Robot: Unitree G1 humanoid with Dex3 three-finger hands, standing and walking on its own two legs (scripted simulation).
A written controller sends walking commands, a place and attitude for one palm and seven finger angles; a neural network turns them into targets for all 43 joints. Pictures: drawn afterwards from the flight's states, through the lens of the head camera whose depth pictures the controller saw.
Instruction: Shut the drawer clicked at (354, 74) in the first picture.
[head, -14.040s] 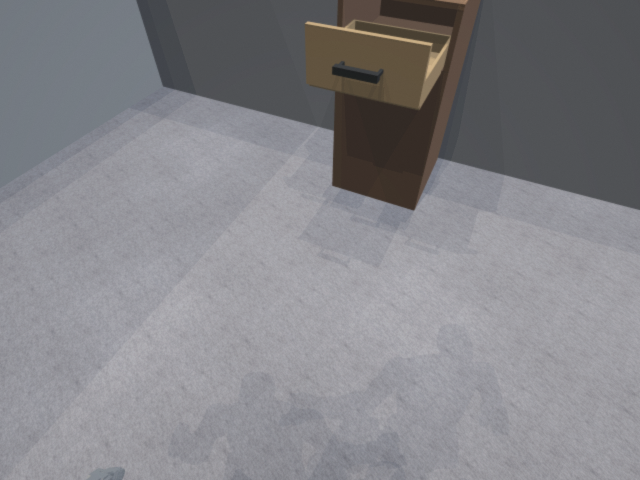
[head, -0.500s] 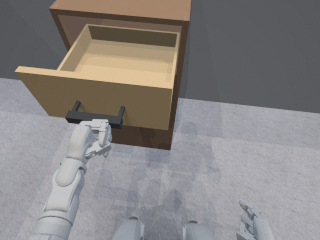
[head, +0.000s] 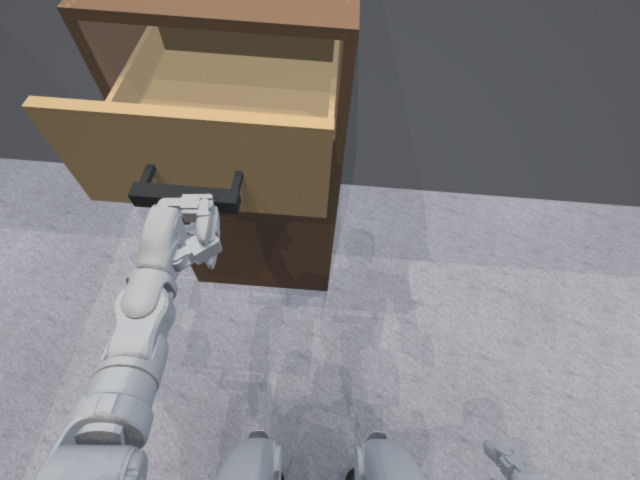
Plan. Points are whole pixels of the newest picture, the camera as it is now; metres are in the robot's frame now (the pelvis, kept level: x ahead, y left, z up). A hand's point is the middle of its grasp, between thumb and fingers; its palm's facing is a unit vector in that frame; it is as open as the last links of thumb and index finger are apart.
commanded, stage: push the drawer shut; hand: left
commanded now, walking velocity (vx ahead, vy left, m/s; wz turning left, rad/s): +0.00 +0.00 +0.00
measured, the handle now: (190, 186) +0.48 +0.18 +0.05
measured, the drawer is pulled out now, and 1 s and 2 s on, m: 0.18 0.06 0.00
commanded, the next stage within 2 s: pull the fist back off the drawer in 1.80 s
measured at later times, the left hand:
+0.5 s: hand (223, 204) +0.45 +0.13 +0.05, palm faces -0.08 -0.99 -0.06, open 3.0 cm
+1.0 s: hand (229, 167) +0.52 +0.13 +0.05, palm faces -0.08 -1.00 -0.05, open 3.0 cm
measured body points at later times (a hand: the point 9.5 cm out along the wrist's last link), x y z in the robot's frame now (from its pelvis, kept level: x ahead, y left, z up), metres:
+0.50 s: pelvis +0.00 -0.01 -0.01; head +0.10 +0.00 +0.43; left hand +0.45 +0.18 +0.05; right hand +0.07 -0.26 -0.13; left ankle +0.03 +0.10 -0.66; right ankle +0.03 -0.11 -0.66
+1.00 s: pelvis -0.01 +0.00 -0.02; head +0.13 +0.01 +0.41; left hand +0.52 +0.18 +0.05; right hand +0.00 -0.27 -0.13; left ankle +0.03 +0.10 -0.66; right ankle +0.03 -0.11 -0.66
